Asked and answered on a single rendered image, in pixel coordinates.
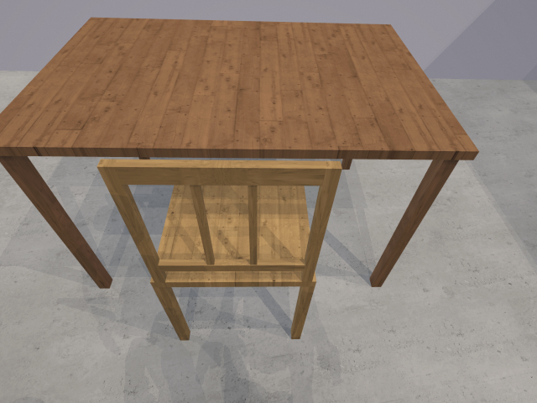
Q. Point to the chair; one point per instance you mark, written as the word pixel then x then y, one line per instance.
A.
pixel 230 223

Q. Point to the table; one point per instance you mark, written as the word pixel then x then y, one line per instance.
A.
pixel 183 88

